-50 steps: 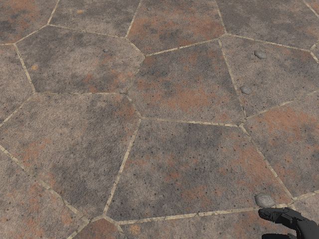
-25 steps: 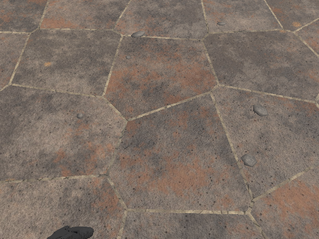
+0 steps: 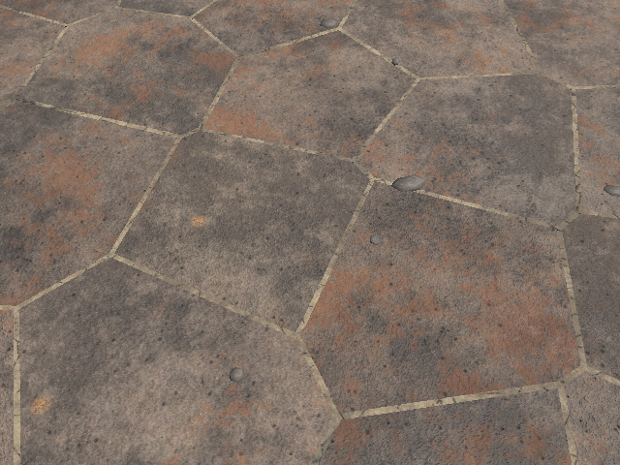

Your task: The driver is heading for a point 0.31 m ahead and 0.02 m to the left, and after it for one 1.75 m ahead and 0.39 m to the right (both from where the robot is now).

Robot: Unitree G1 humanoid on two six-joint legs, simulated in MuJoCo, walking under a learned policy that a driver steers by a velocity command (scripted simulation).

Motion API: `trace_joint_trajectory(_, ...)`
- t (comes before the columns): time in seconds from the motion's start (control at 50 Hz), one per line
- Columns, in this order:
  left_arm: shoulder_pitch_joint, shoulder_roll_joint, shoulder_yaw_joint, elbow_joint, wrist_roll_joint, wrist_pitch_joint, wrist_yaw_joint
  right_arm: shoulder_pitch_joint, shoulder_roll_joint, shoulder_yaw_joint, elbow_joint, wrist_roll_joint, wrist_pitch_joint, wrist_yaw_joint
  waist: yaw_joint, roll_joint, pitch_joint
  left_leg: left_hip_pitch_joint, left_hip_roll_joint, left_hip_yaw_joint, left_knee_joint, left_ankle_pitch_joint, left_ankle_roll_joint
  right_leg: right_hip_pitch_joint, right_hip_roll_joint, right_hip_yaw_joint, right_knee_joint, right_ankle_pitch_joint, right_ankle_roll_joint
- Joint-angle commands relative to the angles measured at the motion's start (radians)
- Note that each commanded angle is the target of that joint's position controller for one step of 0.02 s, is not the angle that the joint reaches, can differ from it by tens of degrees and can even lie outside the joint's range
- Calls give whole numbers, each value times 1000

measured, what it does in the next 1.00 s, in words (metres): walks ahead, turning right: right foot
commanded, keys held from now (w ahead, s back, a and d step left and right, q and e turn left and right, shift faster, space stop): w+q+shift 0.08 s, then e+shift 0.92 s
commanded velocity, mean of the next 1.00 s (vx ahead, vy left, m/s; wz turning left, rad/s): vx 0.31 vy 0.00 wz -0.42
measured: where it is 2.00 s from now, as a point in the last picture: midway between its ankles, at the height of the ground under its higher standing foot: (293, 406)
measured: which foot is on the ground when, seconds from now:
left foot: down 0.00-0.34, up 0.36-1.00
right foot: up 0.00-0.32, down 0.34-1.00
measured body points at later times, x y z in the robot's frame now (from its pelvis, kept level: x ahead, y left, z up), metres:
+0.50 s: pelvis +0.40 -0.04 +0.02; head +0.45 -0.03 +0.47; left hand +0.45 +0.24 -0.11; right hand +0.53 -0.30 -0.10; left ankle +0.31 +0.08 -0.59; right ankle +0.52 -0.06 -0.70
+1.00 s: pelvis +0.52 +0.01 +0.04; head +0.54 +0.00 +0.49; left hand +0.73 +0.26 -0.06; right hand +0.54 -0.33 -0.04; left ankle +0.62 +0.10 -0.69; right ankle +0.52 -0.06 -0.70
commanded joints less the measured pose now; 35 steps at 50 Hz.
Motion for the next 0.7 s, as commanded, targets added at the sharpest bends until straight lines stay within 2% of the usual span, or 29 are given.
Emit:
trace_joint_trajectory(0.02, -135, 137, 8, -207, -1, -61, -18, 233, -152, -63, 27, -1, 18, -26, -36, -93, -108, 644, 380, -812, -450, -162, 205, -738, -59, 171, 186, 59, -19)
trace_joint_trajectory(0.04, -152, 126, 3, -213, 21, -49, -18, 211, -135, -56, 29, 5, 9, -29, 10, -130, -48, 499, 335, -735, -451, -43, 178, -677, -81, 168, 121, 49, -1)
trace_joint_trajectory(0.06, -141, 116, -2, -216, 41, -23, -21, 192, -127, -50, 16, 12, -5, -36, 45, -150, -23, 384, 293, -664, -460, 11, 163, -613, -105, 166, 68, 43, 22)
trace_joint_trajectory(0.08, -140, 105, -7, -221, 52, 1, -27, 184, -112, -41, 16, 19, -17, -38, 69, -144, 4, 283, 257, -609, -473, 37, 151, -573, -127, 152, 10, 32, 43)
trace_joint_trajectory(0.1, -147, 97, -11, -234, 49, 15, -33, 171, -115, -37, 11, 25, -32, -37, 85, -140, 36, 198, 236, -528, -480, 195, 132, -527, -143, 120, -95, 43, 56)
trace_joint_trajectory(0.12, -188, 87, -18, -253, 43, 20, -37, 174, -132, -37, 12, 25, -45, -36, 80, -127, 63, 137, 209, -443, -486, 452, 110, -485, -139, 72, -201, 105, 64)
trace_joint_trajectory(0.14, -224, 68, -26, -263, 34, 18, -41, 196, -122, -33, 26, 28, -55, -33, 64, -108, 75, 114, 167, -341, -466, 723, 59, -433, -124, 27, -313, 205, 56)
trace_joint_trajectory(0.16, -247, 43, -36, -271, 25, 13, -46, 219, -111, -30, 38, 32, -61, -27, 41, -71, 58, 108, 124, -257, -443, 853, -2, -357, -103, -6, -453, 324, 36)
trace_joint_trajectory(0.18, -284, 31, -41, -273, 14, 10, -49, 278, -92, -26, 59, 41, -68, -21, -8, -44, 37, 154, 99, -217, -436, 905, -57, -320, -68, -50, -560, 460, 10)
trace_joint_trajectory(0.2, -303, 24, -43, -272, 2, 9, -49, 323, -92, -23, 74, 46, -73, -17, -40, -4, 9, 224, 109, -207, -442, 913, -87, -299, -38, -69, -636, 576, -18)
trace_joint_trajectory(0.22, -312, 32, -42, -265, -9, 10, -48, 338, -96, -22, 81, 44, -74, -18, -55, 29, -3, 300, 121, -195, -442, 912, -108, -300, -17, -80, -693, 636, -41)
trace_joint_trajectory(0.26, -304, 66, -34, -244, -9, 5, -43, 332, -114, -23, 81, 25, -73, -31, -53, 63, -31, 429, 155, -169, -392, 976, -140, -280, 31, -89, -763, 654, -76)
trace_joint_trajectory(0.28, -249, 93, -24, -222, -5, -1, -42, 313, -127, -26, 77, 13, -71, -43, -21, 83, -58, 469, 180, -157, -332, 1022, -161, -231, 60, -72, -779, 632, -89)
trace_joint_trajectory(0.3, -126, 131, -8, -176, -4, -8, -42, 275, -140, -30, 67, 2, -66, -58, 41, 95, -102, 500, 200, -141, -220, 1054, -185, -146, 87, -42, -783, 609, -95)
trace_joint_trajectory(0.32, 37, 173, 11, -123, -6, -15, -43, 196, -169, -40, 45, -2, -58, -69, 134, 113, -143, 490, 204, -115, -28, 1041, -203, -38, 85, -10, -805, 613, -100)
trace_joint_trajectory(0.34, 198, 203, 27, -67, 2, -19, -40, 100, -187, -47, 15, 8, -51, -78, 235, 85, -166, 435, 157, -62, 277, 858, -223, 60, 33, 39, -917, 720, -128)
trace_joint_trajectory(0.36, 210, 257, 42, -50, 3, -15, -40, 158, -80, -29, -21, 1, -46, -76, 144, -181, -214, 157, 1, -17, 694, -233, -239, 283, -153, 221, -740, 1364, -188)
trace_joint_trajectory(0.38, 138, 291, 57, -96, 11, -5, -45, 375, -22, -8, -25, 44, -36, -79, 22, -230, -427, -109, -20, -171, 980, -397, -271, 559, -377, 621, -703, 1700, -385)
trace_joint_trajectory(0.4, 33, 268, 73, -156, -23, 14, -42, 357, -80, 1, -26, 14, -26, -80, 44, -77, -497, -131, 45, -223, 984, -248, -253, 502, -368, 665, -813, 1424, -427)
trace_joint_trajectory(0.42, -54, 206, 61, -186, -38, 35, -33, 261, -105, 0, -52, -6, -19, -73, 27, 3, -364, -139, 86, -217, 920, -179, -242, 337, -303, 609, -879, 1131, -404)
trace_joint_trajectory(0.44, -57, 157, 49, -177, -44, 51, -27, 156, -115, -2, -79, -26, -12, -65, 26, 79, -240, -143, 107, -205, 830, -172, -244, 173, -237, 552, -932, 975, -360)
trace_joint_trajectory(0.46, -16, 147, 46, -161, -45, 57, -19, 109, -106, 0, -110, -36, 5, -59, 23, 80, -182, -128, 121, -207, 757, -171, -249, 85, -200, 526, -953, 985, -334)
trace_joint_trajectory(0.48, 8, 148, 47, -145, -39, 63, -18, 107, -91, 7, -124, -35, 31, -58, 6, 61, -158, -99, 131, -209, 693, -171, -255, 14, -175, 503, -969, 967, -310)
trace_joint_trajectory(0.5, 17, 166, 52, -140, -34, 65, -22, 111, -76, 13, -130, -34, 52, -61, -4, 47, -146, -71, 137, -208, 636, -180, -260, -46, -151, 484, -973, 955, -283)
trace_joint_trajectory(0.52, 15, 192, 61, -146, -30, 66, -26, 111, -66, 18, -138, -34, 63, -65, -9, 34, -157, -55, 139, -207, 588, -182, -262, -77, -130, 480, -970, 947, -258)
trace_joint_trajectory(0.56, 11, 227, 76, -162, -25, 75, -23, 82, -70, 21, -159, -30, 77, -69, -8, -7, -177, -61, 139, -205, 520, -133, -269, -103, -93, 483, -962, 897, -188)
trace_joint_trajectory(0.6, 1, 243, 87, -181, -32, 93, -14, 31, -88, 17, -180, -25, 92, -71, 3, -49, -183, -84, 138, -217, 470, -78, -274, -115, -58, 512, -975, 702, -112)
trace_joint_trajectory(0.64, 1, 251, 95, -194, -41, 113, -6, -25, -99, 13, -198, -22, 104, -71, 25, -89, -166, -124, 134, -237, 426, -42, -280, -99, -30, 567, -1004, 448, -58)
trace_joint_trajectory(0.7, 26, 253, 105, -198, -41, 135, -1, -91, -112, 9, -211, -15, 101, -70, 66, -126, -120, -191, 130, -272, 354, -19, -282, -27, -22, 652, -1037, 204, -46)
